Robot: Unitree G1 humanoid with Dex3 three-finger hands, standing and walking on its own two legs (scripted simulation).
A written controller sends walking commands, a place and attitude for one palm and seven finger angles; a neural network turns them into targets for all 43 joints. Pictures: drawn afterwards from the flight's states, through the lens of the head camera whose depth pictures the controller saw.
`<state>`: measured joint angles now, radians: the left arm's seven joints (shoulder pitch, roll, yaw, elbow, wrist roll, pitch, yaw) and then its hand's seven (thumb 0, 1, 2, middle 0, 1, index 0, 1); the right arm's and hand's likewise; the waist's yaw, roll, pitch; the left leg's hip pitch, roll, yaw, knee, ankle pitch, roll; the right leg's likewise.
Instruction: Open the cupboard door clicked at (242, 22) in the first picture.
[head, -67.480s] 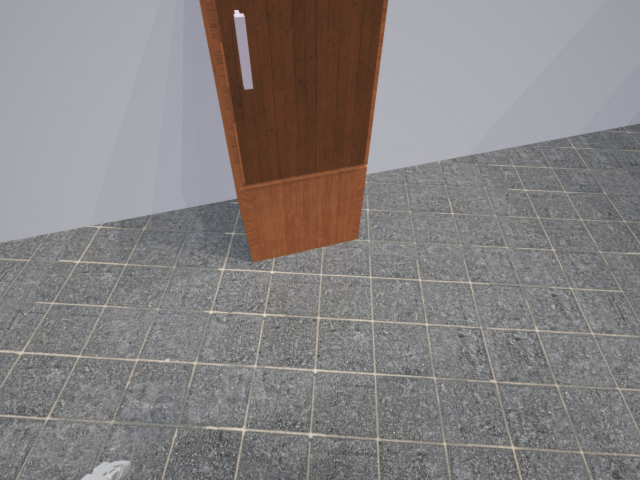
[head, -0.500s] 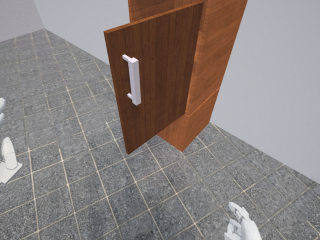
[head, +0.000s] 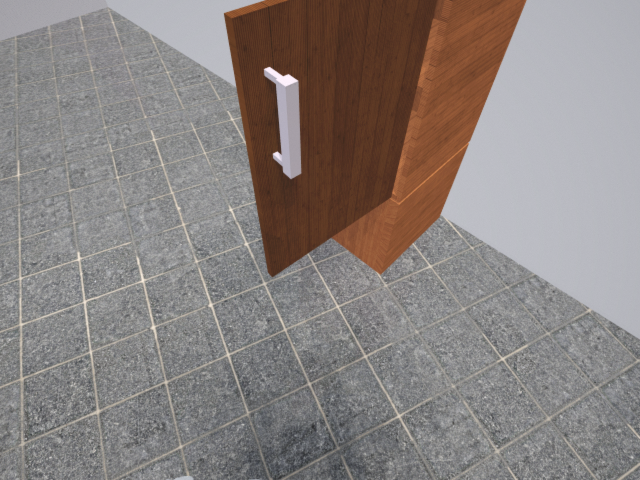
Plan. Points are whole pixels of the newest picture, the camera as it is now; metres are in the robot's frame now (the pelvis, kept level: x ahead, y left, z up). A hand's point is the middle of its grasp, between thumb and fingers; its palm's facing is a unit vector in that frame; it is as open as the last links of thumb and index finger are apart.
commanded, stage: let the arm hang, fingers relaxed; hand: left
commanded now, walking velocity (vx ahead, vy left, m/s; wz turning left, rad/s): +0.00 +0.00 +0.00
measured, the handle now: (282, 125) +0.59 +0.08 +0.10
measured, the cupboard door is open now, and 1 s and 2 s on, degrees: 84 84 84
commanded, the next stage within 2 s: look to check the result in 0.78 s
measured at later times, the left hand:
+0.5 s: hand out of the picture +0.03 +0.24 -0.13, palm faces +0.00 -0.94 -0.34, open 7.4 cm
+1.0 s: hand out of the picture +0.10 +0.24 -0.13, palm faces -0.05 -0.94 -0.34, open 7.4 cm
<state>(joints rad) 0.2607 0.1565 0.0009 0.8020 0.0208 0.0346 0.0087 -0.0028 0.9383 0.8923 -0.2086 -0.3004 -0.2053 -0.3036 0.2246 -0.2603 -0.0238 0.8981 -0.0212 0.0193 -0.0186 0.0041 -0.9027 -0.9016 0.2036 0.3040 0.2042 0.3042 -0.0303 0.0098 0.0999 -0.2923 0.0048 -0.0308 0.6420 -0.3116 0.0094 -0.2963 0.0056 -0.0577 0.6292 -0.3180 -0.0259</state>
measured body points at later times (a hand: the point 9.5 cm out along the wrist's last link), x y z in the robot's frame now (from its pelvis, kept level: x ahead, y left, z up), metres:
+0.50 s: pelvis -0.01 +0.01 +0.02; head +0.00 -0.02 +0.47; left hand +0.03 +0.29 -0.11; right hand +0.03 -0.25 -0.14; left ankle +0.00 +0.12 -0.72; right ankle +0.01 -0.11 -0.72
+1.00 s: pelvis +0.00 +0.00 +0.02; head +0.02 -0.02 +0.47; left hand +0.10 +0.28 -0.10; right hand +0.06 -0.29 -0.13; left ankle +0.00 +0.12 -0.72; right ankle +0.01 -0.11 -0.72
